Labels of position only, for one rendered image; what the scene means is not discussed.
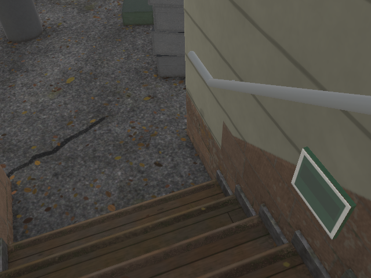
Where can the stairs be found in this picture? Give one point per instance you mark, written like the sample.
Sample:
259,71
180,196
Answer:
195,232

